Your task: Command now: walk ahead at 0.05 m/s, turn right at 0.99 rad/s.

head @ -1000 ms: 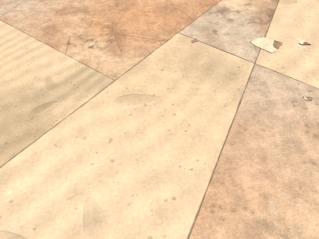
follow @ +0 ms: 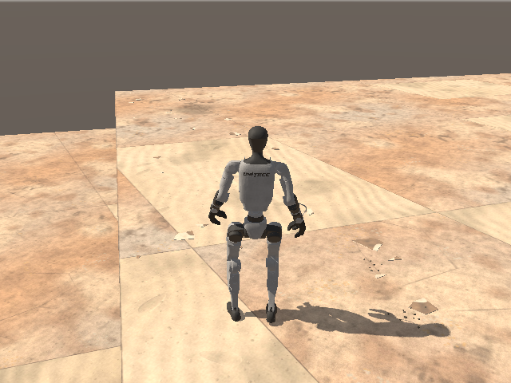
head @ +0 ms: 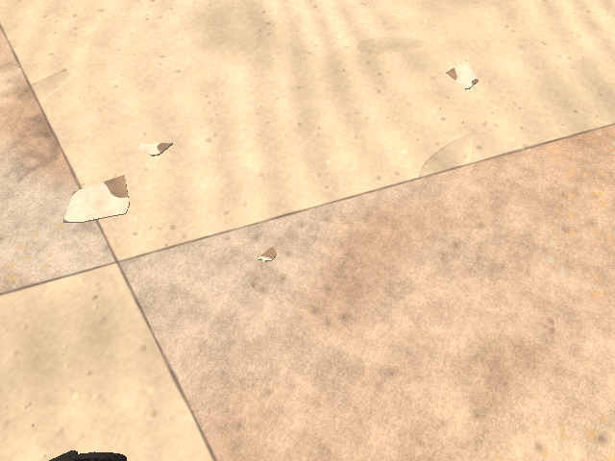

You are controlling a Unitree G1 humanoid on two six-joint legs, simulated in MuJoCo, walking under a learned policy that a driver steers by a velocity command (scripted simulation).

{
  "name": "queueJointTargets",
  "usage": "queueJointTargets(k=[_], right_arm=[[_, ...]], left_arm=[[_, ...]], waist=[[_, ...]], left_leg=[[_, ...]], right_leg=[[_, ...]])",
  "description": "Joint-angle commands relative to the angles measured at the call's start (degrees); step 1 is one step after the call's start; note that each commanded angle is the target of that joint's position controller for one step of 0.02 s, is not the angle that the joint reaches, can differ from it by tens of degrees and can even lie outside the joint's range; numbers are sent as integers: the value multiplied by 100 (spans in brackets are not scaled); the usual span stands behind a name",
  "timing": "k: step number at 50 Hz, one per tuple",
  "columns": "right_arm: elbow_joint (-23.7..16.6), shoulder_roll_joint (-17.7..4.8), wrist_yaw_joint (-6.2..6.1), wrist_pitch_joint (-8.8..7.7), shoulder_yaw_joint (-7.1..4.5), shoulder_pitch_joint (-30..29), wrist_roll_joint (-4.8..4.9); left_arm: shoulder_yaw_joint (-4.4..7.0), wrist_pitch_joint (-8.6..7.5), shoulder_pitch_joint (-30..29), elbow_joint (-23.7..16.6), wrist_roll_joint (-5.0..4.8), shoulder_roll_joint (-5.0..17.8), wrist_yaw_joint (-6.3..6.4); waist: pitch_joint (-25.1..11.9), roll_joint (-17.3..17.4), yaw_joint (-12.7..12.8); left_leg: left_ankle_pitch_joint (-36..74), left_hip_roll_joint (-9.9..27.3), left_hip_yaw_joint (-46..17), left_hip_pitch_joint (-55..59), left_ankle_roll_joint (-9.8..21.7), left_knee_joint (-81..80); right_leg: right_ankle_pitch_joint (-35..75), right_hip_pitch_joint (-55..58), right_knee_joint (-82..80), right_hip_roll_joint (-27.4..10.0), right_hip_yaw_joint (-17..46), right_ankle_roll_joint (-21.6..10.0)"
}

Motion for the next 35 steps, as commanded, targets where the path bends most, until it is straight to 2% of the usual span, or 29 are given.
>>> queueJointTargets(k=[1,2,3,4,5,6,7,8,9,11,13,15,19,20,21,22,23,24,25,27,28,30,33,35], right_arm=[[-371,-874,38,62,-299,-49,42],[-298,-766,73,138,-316,177,42],[-404,-287,131,236,-220,424,64],[-910,-478,62,311,-204,-404,15],[-925,-544,35,304,-213,-690,73],[-824,-508,16,248,-208,-514,157],[-664,-559,4,183,-228,-350,141],[-521,-599,10,162,-258,-167,57],[-429,-611,36,165,-265,-103,28],[-449,-460,81,178,-213,-235,84],[-524,-330,88,183,-144,-471,138],[-483,-309,74,174,-107,-466,159],[-326,-272,17,178,-74,-203,242],[-281,-214,16,179,-53,-104,256],[-194,-38,26,162,1,58,240],[-189,90,31,113,82,-66,171],[-298,-333,29,41,52,-257,58],[-329,-790,95,36,-62,-464,114],[-268,-817,177,45,-135,-407,174],[-130,-961,222,85,-257,-64,202],[-89,-1025,208,88,-308,81,230],[-82,-961,208,120,-377,75,266],[-107,-827,230,194,-446,50,248],[-99,-840,241,244,-508,114,226]], left_arm=[[195,-107,496,-252,-40,492,-25],[252,-173,938,-66,2,633,35],[338,-236,1003,-156,14,1234,158],[533,-253,1119,-390,68,1816,264],[501,-240,1060,-265,146,1557,324],[440,-224,596,-302,125,1394,372],[411,-210,193,-373,131,1242,373],[376,-227,42,-433,86,1102,378],[327,-242,108,-413,51,949,354],[344,-280,434,-301,34,936,315],[395,-286,712,-221,50,1013,303],[388,-285,784,-197,80,982,299],[223,-317,651,-77,143,663,296],[166,-323,597,-28,123,573,313],[70,-332,468,9,62,410,351],[-53,-366,610,100,70,138,396],[-84,-384,1049,150,154,-2,423],[15,-328,1009,120,121,403,445],[71,-323,826,159,127,632,464],[98,-388,429,124,78,636,440],[97,-388,419,110,85,592,413],[51,-394,449,145,81,423,411],[-13,-392,251,99,39,253,463],[-45,-412,138,59,10,215,481]], waist=[[-787,661,267],[-647,-117,391],[-243,-1922,201],[-265,-1762,607],[-178,-1156,525],[-65,-1141,217],[-151,-1034,36],[-349,-1035,-10],[-559,-874,9],[-724,-564,122],[-736,-587,288],[-827,-710,366],[-971,-924,340],[-961,-874,264],[-933,-722,86],[-865,-398,132],[-815,788,442],[-439,1194,489],[-200,1119,381],[-145,1042,116],[-243,1031,86],[-493,777,121],[-673,776,49],[-738,869,-37]], left_leg=[[-984,1175,-508,-100,267,-457],[-1458,906,-225,-600,-93,524],[-2942,153,191,-1977,-578,2465],[-3004,-433,-1038,-2516,-660,3146],[-2381,-300,-1507,-2436,-585,3428],[-1687,-290,-1596,-2239,-509,3287],[-1189,-326,-1559,-2000,-465,3263],[-970,-402,-1470,-1782,-440,3377],[-950,-452,-1496,-1606,-422,3416],[-1053,-547,-1574,-1575,-389,3103],[-1149,-663,-1661,-1631,-346,2561],[-1202,-719,-1682,-1423,-262,2106],[-1385,-756,-1373,-102,-63,1224],[-1195,-737,-1321,294,-3,755],[-591,-688,-1304,955,76,-185],[-97,-464,-1750,1453,143,-1046],[299,600,-3281,1552,335,-1517],[832,1129,-4034,621,975,-1566],[734,951,-4088,445,1138,-1535],[769,525,-3902,850,1053,-1312],[1119,447,-3903,1122,1071,-1219],[1592,240,-3777,1372,1081,-1018],[1322,19,-3860,1444,1097,-985],[911,-32,-4102,1424,1122,-1015]], right_leg=[[52,1456,-1192,314,-342,-210],[247,1913,-2005,161,339,-349],[1080,1937,-2816,-1353,2765,-734],[2078,1321,-3163,-1926,3959,-1568],[1745,1255,-3121,-1548,3322,-1539],[1508,973,-3107,-1148,2770,-1338],[1563,931,-3008,-757,2397,-1164],[2039,943,-2839,-570,2188,-1148],[2459,1015,-2723,-506,2143,-1159],[2766,1282,-2574,-497,2343,-1208],[2606,1561,-2502,-514,2687,-1282],[2599,1692,-2425,-586,2829,-1323],[3663,1283,-2196,-605,2612,-1139],[3567,1160,-2166,-589,2593,-1043],[2979,869,-2134,-487,2493,-849],[1914,602,-2133,-291,2328,-534],[440,368,-1209,282,1643,-259],[-410,443,-1415,699,954,-115],[-380,559,-1164,591,799,-66],[-340,92,-553,758,669,-2],[-419,-177,-165,742,698,60],[-434,-378,292,716,710,196],[-371,-433,175,711,678,297],[-371,-318,-191,734,706,270]])
Next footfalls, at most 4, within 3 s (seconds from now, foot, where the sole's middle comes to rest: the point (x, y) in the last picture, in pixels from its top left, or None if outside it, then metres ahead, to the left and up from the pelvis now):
0.04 right None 0.05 -0.10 -0.77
0.44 left None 0.11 0.08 -0.77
0.84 right None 0.04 -0.11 -0.77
1.32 left None -0.01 0.10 -0.77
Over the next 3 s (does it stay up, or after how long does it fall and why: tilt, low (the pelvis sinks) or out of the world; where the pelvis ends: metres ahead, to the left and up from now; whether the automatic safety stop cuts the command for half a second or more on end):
stays up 0.98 -0.16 0.01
